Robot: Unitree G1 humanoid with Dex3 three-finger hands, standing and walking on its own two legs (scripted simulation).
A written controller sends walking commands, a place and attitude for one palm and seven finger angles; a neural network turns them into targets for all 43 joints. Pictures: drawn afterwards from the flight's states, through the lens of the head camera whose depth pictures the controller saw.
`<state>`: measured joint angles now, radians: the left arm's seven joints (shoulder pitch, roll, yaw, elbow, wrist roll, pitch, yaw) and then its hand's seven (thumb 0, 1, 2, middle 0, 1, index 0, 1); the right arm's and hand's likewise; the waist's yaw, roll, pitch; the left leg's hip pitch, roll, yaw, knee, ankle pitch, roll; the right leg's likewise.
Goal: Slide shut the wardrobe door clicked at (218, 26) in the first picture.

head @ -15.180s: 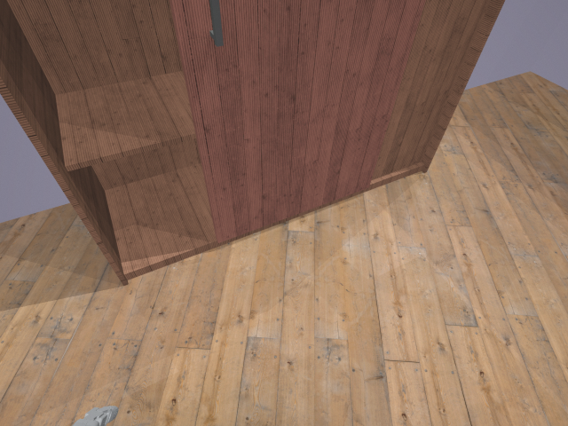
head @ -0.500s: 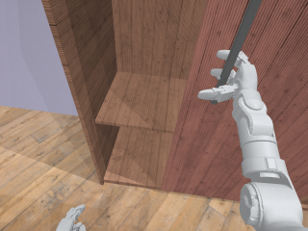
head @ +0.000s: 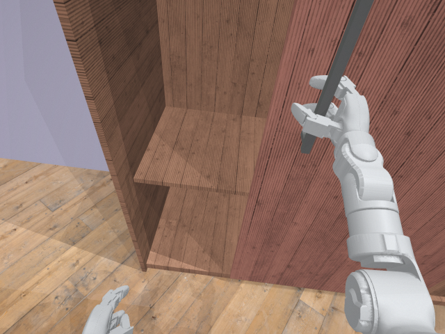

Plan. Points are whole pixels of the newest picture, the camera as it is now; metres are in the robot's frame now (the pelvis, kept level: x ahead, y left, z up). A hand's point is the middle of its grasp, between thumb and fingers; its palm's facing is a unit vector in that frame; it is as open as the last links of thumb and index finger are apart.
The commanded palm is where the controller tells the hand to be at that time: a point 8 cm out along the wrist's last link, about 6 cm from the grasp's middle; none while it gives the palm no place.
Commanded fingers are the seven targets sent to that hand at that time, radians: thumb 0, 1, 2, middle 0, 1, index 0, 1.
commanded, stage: grip the handle and tug to test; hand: right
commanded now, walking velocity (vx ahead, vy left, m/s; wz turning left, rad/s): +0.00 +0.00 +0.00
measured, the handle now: (331, 74) +0.48 -0.14 +0.27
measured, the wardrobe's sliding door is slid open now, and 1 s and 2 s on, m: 0.38 0.38 0.32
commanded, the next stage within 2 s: tug the door sideways, standing still in 0.88 s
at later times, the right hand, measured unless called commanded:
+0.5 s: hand (313, 115) +0.43 -0.11 +0.22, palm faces +0.06 +1.00 +0.00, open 5.7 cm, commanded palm +0.39 -0.17 +0.22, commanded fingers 0.00 -0.90 -0.90 0.45 1.40 0.45 1.40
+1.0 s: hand (312, 117) +0.42 -0.11 +0.22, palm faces +0.04 +1.00 -0.02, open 5.9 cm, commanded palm +0.38 -0.16 +0.22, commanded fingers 0.00 -0.90 -0.90 0.45 1.40 0.45 1.40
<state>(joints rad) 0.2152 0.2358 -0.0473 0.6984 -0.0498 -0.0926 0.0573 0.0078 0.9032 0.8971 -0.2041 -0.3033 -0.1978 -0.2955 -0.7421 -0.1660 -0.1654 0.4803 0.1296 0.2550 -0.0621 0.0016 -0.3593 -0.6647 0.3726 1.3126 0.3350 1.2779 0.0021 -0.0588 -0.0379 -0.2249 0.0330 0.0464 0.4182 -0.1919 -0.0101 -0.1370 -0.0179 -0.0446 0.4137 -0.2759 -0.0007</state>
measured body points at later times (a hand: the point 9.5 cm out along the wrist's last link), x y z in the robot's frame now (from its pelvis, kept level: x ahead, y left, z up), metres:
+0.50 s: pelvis +0.01 +0.00 +0.00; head +0.00 +0.02 +0.45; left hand +0.17 +0.23 -0.10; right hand +0.42 -0.17 +0.22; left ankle +0.02 +0.13 -0.74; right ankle -0.04 -0.12 -0.74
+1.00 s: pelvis +0.04 +0.00 +0.00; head +0.03 +0.02 +0.45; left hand +0.19 +0.23 -0.10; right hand +0.41 -0.16 +0.22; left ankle +0.02 +0.13 -0.74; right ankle -0.04 -0.12 -0.74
